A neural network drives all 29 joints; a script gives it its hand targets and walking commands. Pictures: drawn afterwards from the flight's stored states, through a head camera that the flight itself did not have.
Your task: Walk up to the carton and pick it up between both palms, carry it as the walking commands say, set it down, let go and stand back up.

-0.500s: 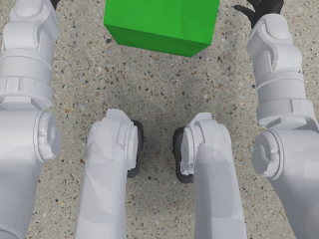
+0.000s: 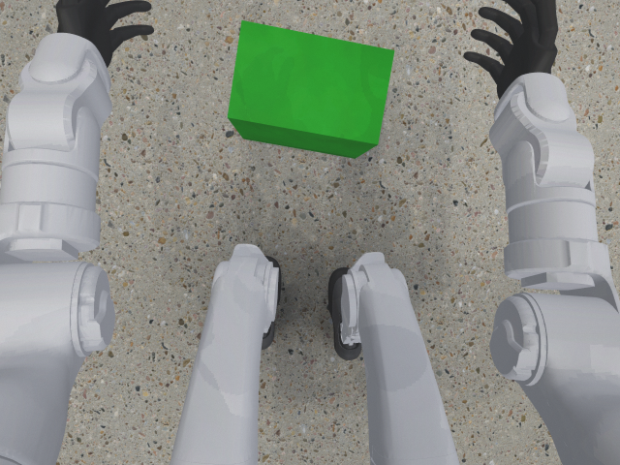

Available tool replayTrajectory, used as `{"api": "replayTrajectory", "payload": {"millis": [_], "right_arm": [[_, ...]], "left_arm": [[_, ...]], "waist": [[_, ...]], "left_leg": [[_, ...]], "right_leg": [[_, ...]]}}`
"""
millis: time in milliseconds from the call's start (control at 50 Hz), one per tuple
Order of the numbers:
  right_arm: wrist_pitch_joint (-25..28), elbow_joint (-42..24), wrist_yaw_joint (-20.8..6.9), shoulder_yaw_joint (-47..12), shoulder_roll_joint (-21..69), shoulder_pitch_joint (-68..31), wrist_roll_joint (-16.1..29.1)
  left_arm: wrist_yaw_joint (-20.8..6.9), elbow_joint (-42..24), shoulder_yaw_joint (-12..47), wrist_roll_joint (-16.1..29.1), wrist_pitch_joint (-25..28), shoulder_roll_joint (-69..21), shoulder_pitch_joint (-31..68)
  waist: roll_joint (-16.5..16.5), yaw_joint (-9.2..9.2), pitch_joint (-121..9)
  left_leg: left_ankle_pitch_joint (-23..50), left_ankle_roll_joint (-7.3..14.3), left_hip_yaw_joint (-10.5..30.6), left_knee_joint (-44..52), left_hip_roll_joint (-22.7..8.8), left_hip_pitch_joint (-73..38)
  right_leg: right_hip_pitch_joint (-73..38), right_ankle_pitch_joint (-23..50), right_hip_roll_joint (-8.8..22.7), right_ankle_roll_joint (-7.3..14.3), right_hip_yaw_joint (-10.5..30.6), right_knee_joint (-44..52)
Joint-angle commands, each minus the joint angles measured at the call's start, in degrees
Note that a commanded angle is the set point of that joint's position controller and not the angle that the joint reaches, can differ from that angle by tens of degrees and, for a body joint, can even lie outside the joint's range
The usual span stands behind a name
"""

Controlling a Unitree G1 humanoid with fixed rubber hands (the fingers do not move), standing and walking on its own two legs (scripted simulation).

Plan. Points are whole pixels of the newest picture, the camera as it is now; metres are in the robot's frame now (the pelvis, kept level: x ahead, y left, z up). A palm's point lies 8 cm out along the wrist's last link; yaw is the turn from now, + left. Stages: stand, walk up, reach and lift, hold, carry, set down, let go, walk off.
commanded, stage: set down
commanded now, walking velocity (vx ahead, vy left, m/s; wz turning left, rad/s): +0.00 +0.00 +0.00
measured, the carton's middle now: (308, 101) +0.56 +0.02 -0.44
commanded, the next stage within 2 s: let go in 0.40 s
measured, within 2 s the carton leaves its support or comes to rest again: neither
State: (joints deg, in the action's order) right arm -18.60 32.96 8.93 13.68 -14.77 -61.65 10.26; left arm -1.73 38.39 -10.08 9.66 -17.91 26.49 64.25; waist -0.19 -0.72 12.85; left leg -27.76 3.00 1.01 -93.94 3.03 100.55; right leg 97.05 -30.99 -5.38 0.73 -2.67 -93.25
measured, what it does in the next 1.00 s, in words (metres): rises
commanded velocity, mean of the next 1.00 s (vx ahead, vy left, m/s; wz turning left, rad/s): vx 0.00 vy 0.00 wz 0.00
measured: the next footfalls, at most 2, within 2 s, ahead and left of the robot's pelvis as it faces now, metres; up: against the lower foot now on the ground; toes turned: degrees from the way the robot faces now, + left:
none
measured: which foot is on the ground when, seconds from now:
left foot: down 0.00-1.00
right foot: down 0.00-1.00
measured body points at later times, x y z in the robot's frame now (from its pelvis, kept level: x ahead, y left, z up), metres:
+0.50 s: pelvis +0.04 +0.00 +0.12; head +0.32 +0.04 +0.46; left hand +0.53 +0.28 +0.02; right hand +0.53 -0.19 +0.02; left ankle +0.10 +0.09 -0.51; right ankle +0.09 -0.10 -0.51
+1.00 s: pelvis +0.09 -0.01 +0.20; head +0.21 +0.00 +0.63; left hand +0.34 +0.27 +0.11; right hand +0.36 -0.24 +0.11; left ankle +0.10 +0.09 -0.51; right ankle +0.09 -0.10 -0.51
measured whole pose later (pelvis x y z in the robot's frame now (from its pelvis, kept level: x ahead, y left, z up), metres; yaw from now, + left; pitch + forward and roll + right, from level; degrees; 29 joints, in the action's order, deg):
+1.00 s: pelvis +0.09 -0.01 +0.20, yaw +4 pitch +18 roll -1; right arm -5.5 29.8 -2.5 4.3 -14.3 -3.3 1.5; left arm -4.5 33.2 -6.2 4.6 -5.1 17.6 6.7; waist -0.1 -0.7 -3.0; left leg -17.7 1.7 3.9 -43.4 3.5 43.4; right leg 40.1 -20.2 -4.2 2.3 -0.3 -42.5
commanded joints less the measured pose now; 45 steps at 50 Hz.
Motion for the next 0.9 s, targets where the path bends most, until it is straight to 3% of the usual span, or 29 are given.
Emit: {"api": "replayTrajectory", "payload": {"millis": [0,60,100,120,140,160,240,280,300,320,340,360,400,460,500,520,540,580,600,680,700,720,740,760,780,820,840,860,880], "right_arm": [[1.8,-1.2,-2.7,2.1,-8.0,-7.4,-2.3],[3.2,-1.2,-3.3,2.2,-8.1,-5.1,-5.3],[4.1,-0.7,-4.1,2.3,-7.9,-5.7,-3.2],[4.7,-1.2,-4.8,1.4,-6.5,-0.9,-1.1],[4.9,7.8,-5.5,-0.9,-0.6,0.0,-0.9],[5.6,6.6,-5.7,-0.6,-2.2,-2.9,-1.1],[9.0,5.2,-6.1,5.6,-6.0,-0.6,-6.0],[8.7,8.0,-6.7,1.7,-2.2,-4.6,-4.3],[9.7,9.4,-7.2,2.9,-2.0,-0.2,-3.9],[9.6,12.6,-7.3,3.8,-2.6,-0.3,-5.7],[10.3,15.8,-7.1,4.3,-1.5,1.8,-7.1],[11.5,6.4,-7.0,3.2,-0.6,-3.4,-5.8],[12.4,13.7,-7.2,5.4,-3.5,1.7,-8.6],[12.4,5.8,-7.5,3.7,-3.9,1.6,-5.3],[12.6,3.7,-8.1,3.1,-6.3,19.3,-10.3],[12.7,2.3,-8.6,2.7,-7.0,15.9,-9.3],[12.3,-5.8,-9.3,-2.1,-4.5,12.3,-6.3],[11.7,-11.7,-10.3,-5.0,-3.4,17.2,-4.5],[11.0,-13.1,-10.4,-7.2,-2.9,19.5,-3.7],[10.0,-10.9,-10.4,-1.7,-7.0,32.5,-11.3],[10.6,-12.9,-10.9,-3.7,-4.5,38.0,-9.5],[10.0,-14.9,-10.7,-1.3,-6.2,39.1,-11.9],[11.0,-18.7,-10.7,-4.7,-4.2,47.0,-10.2],[11.0,-12.4,-11.1,-5.4,-2.0,36.3,-8.2],[11.6,-14.9,-12.0,-7.1,-1.0,43.4,-7.6],[12.6,-12.7,-12.6,-8.6,1.4,50.8,-6.4],[12.2,-6.7,-12.3,-6.2,-0.1,50.2,-10.7],[13.9,-7.6,-12.5,-7.8,0.6,59.9,-9.1],[14.5,-8.1,-12.9,-9.4,2.9,65.4,-8.3]], "left_arm": [[-1.0,0.9,-3.2,-3.9,1.7,12.7,11.5],[-2.6,0.8,-5.0,-3.4,3.9,12.0,11.7],[-3.1,2.5,-3.4,-4.9,4.8,12.9,11.2],[-2.9,-11.3,-4.0,-4.8,6.1,11.3,13.0],[-2.6,-0.3,-4.1,-5.3,6.2,10.0,10.9],[-3.6,8.0,-0.7,-4.0,5.8,7.3,10.9],[-3.6,-1.7,-2.3,-7.3,8.4,8.8,10.1],[-4.8,8.1,-1.3,-4.7,8.3,5.2,14.4],[-4.6,7.2,1.0,-4.5,8.6,3.2,11.0],[-4.6,11.3,-1.0,-5.7,8.0,2.7,10.1],[-4.8,14.8,0.1,-6.1,8.8,1.7,8.7],[-5.4,10.7,-1.6,-6.1,9.9,1.6,7.4],[-4.0,14.1,-0.8,-7.3,10.8,1.1,5.7],[-2.8,3.4,-3.3,-7.6,10.8,4.0,5.3],[-1.8,2.9,-1.7,-9.7,10.1,0.9,-11.2],[-1.5,-0.7,-2.0,-9.3,10.6,2.8,-9.2],[-0.4,-10.0,-2.2,-7.3,10.5,4.9,-4.2],[-0.5,-15.3,1.1,-5.9,9.4,-0.4,-8.8],[-1.1,-16.9,0.3,-6.3,9.5,1.7,-12.8],[-2.2,-14.4,0.3,-6.4,8.5,0.0,-24.0],[-1.6,-16.3,2.3,-7.7,9.3,-2.9,-35.5],[-2.5,-14.8,2.8,-6.0,9.2,-2.7,-32.8],[-2.4,-16.8,3.5,-6.2,10.0,-4.4,-43.6],[-2.4,-13.4,3.7,-5.7,10.7,-1.4,-27.8],[-2.3,-13.6,4.2,-6.6,10.5,-4.4,-40.4],[-3.4,-11.8,4.3,-8.1,11.6,-7.1,-46.0],[-3.7,-8.7,6.9,-6.7,11.5,-6.6,-40.7],[-2.8,-11.8,7.9,-8.2,13.2,-10.6,-54.5],[-3.1,-9.8,7.8,-8.4,13.5,-10.5,-59.8]], "waist": [[-5.9,0.17,-82.2],[-1.5,-1.51,-80.8],[-5.5,-0.43,-79.0],[-7.9,-0.52,-88.0],[-7.1,1.79,-73.5],[-4.7,-2.72,-71.3],[-6.9,-3.60,-75.0],[-6.4,-2.20,-69.7],[-7.5,-5.38,-70.9],[-7.6,-3.43,-65.6],[-5.7,-5.51,-65.4],[-4.9,-2.95,-65.6],[-7.0,-4.04,-66.1],[-10.5,-0.56,-77.7],[-6.6,-4.10,-86.0],[-9.5,-1.01,-85.2],[-4.8,0.57,-88.9],[-8.2,-0.15,-93.6],[-8.1,2.50,-88.0],[-4.9,-3.64,-80.4],[-6.6,-0.93,-78.2],[-0.1,-5.14,-84.5],[-0.5,-2.48,-81.1],[2.6,-3.88,-70.8],[1.0,-2.18,-65.6],[-0.1,-2.20,-54.2],[-0.6,-4.92,-50.0],[-2.7,-1.30,-44.9],[2.6,-3.38,-45.0]], "left_leg": [[23.3,-2.3,3.7,16.9,-0.2,-54.2],[27.3,-2.4,2.4,19.1,0.1,-48.6],[25.4,-2.3,2.0,22.8,-0.6,-52.9],[34.9,-2.1,2.5,23.6,-1.3,-63.7],[32.3,-1.3,4.2,25.8,-1.8,-60.8],[28.4,-1.3,4.2,26.9,-2.2,-58.6],[36.5,-2.8,7.0,31.9,-3.1,-68.3],[30.6,-1.8,4.7,32.3,-2.7,-62.3],[35.3,-2.5,6.6,33.4,-3.8,-65.9],[32.4,-2.7,6.0,33.2,-3.2,-66.6],[32.9,-3.1,6.0,34.9,-2.9,-63.2],[32.9,-2.9,5.2,35.1,-2.8,-62.3],[40.3,-3.8,8.3,35.4,-4.0,-65.0],[50.8,-4.1,8.5,36.1,-4.5,-81.2],[53.6,-4.5,9.6,35.4,-5.0,-86.0],[53.7,-4.8,8.6,36.5,-4.5,-86.6],[56.3,-3.8,9.4,36.2,-5.3,-91.1],[59.1,-4.1,7.8,36.1,-5.1,-91.5],[58.4,-3.8,6.3,36.4,-4.1,-90.4],[45.8,-3.7,5.8,40.8,-4.1,-84.1],[47.4,-3.9,4.8,43.8,-3.3,-81.9],[45.3,-3.0,2.6,43.3,-1.7,-81.4],[42.9,-2.4,1.7,44.4,-0.8,-79.3],[34.4,-1.4,2.6,46.8,-1.0,-65.2],[32.1,-0.9,3.1,49.6,-1.3,-74.8],[24.0,-0.8,2.3,52.4,-1.5,-72.6],[19.5,-1.6,2.3,54.5,-1.8,-70.5],[25.5,-2.6,4.1,56.3,-2.5,-76.4],[24.2,-1.2,4.1,56.2,-2.7,-80.6]], "right_leg": [[-18.3,13.8,0.3,-2.1,0.0,17.7],[-28.0,23.5,0.6,-2.7,2.3,21.7],[-25.6,20.6,0.7,-2.8,1.7,23.9],[-27.8,27.6,1.2,-2.4,2.9,25.8],[-17.7,20.8,1.2,-3.2,2.3,27.2],[-18.6,18.8,1.4,-3.0,0.9,29.3],[-23.3,24.0,1.1,-3.4,0.9,33.2],[-22.5,20.6,2.6,-2.3,3.3,36.3],[-21.5,22.3,2.3,-1.9,2.0,36.7],[-18.5,18.1,2.5,-3.0,1.3,36.9],[-22.1,22.1,2.3,-2.7,1.0,38.5],[-25.3,23.5,2.1,-2.8,2.6,38.8],[-23.4,25.0,2.3,-2.5,2.7,38.7],[-21.5,24.3,2.0,-2.7,2.6,40.2],[-30.8,32.7,1.9,-2.4,2.3,41.1],[-29.4,30.4,2.0,-2.2,2.4,40.8],[-29.7,29.5,1.7,-2.4,2.7,40.2],[-36.0,35.2,2.2,-1.3,3.8,41.1],[-35.6,37.5,2.4,-1.4,4.5,42.4],[-48.2,32.8,2.6,-1.2,5.8,45.0],[-55.5,38.2,2.6,-1.5,5.3,45.5],[-63.2,41.0,1.9,-1.7,6.2,46.0],[-70.9,44.3,2.5,-1.4,6.4,46.0],[-67.9,39.7,3.4,-2.0,7.2,45.9],[-67.9,34.1,3.3,-2.2,6.2,48.2],[-68.9,28.8,3.9,-1.8,6.3,52.1],[-68.5,25.0,4.2,-1.3,7.0,53.1],[-67.8,29.3,4.0,-1.6,4.8,53.3],[-70.6,28.8,3.6,-1.8,4.7,55.3]]}}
